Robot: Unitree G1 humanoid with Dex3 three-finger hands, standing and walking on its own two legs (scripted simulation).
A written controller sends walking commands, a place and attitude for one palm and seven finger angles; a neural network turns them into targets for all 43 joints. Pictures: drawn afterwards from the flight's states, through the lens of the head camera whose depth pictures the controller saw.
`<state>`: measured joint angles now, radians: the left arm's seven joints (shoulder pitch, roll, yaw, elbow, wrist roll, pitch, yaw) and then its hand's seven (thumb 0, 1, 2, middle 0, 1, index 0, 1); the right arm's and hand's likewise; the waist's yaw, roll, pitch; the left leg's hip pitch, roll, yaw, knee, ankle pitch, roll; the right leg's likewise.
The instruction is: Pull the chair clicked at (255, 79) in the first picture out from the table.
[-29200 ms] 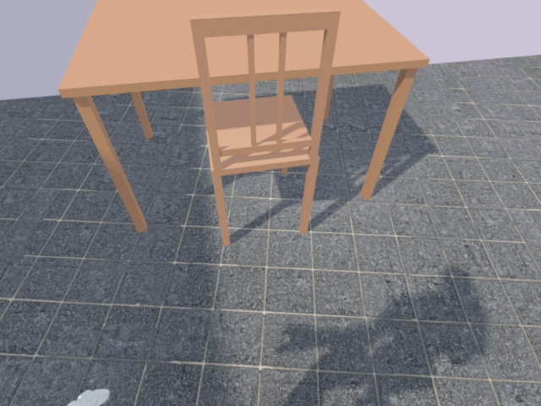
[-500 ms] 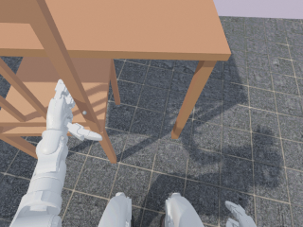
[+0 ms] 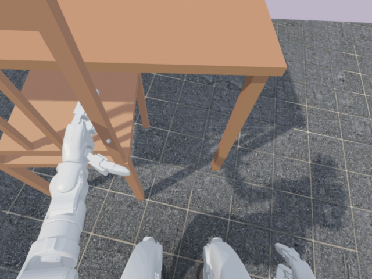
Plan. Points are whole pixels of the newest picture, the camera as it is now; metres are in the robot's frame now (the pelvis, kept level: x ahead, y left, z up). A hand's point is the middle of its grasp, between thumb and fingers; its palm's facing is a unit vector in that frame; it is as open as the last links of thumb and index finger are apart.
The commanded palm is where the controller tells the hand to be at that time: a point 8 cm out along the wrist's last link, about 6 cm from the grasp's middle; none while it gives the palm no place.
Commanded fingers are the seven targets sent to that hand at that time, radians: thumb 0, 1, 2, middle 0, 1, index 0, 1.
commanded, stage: hook a spindle and tug to test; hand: left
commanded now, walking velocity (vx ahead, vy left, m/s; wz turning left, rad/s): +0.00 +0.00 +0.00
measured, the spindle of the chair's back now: out of the picture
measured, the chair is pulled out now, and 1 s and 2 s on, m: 0.00 0.02 0.09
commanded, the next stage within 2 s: step backward, pulling the chair out in 1.30 s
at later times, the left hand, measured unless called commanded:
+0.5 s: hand (106, 135) +0.41 +0.18 +0.02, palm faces +0.02 -1.00 -0.03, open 9.2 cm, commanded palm +0.37 +0.21 +0.03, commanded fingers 0.00 0.68 0.80 -0.50 -1.45 -0.50 -1.45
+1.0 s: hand (105, 146) +0.38 +0.17 +0.03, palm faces +0.01 -1.00 -0.02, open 6.2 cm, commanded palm +0.35 +0.22 +0.03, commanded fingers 0.00 0.90 0.90 -0.50 -1.45 -0.50 -1.45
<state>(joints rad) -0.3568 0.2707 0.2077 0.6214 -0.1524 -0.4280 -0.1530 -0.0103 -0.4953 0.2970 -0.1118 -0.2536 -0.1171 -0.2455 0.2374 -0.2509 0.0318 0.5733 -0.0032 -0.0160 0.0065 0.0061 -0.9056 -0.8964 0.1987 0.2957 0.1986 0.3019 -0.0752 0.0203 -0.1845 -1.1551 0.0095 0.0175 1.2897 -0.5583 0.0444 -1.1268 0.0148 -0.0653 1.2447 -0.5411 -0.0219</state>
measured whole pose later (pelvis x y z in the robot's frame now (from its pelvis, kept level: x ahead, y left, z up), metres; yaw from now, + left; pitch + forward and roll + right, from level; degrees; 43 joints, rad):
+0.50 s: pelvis +0.01 +0.00 +0.00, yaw +0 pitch +25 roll -3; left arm -0.35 0.28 0.21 0.60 -0.16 -0.40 -0.13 0.00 0.16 0.58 -0.38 -1.28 -0.38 -1.34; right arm 0.25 -0.25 0.03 0.58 0.00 -0.01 0.02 0.01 -0.91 -0.90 0.20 0.30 0.20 0.30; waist -0.08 0.02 -0.19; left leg -1.14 0.01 0.02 1.28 -0.57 0.05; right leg -1.11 0.02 -0.07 1.23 -0.55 -0.02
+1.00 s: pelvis +0.02 +0.01 +0.01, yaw +0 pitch +24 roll -3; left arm -0.18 0.24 0.16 0.43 -0.18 -0.39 -0.12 0.02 0.65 0.80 -0.31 -1.37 -0.32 -1.43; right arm 0.24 -0.24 0.02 0.54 0.00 0.00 0.03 0.01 -0.91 -0.90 0.20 0.30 0.20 0.30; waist -0.06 0.03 -0.20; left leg -1.10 0.01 0.03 1.25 -0.58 0.05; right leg -1.07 0.02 -0.05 1.20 -0.55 -0.01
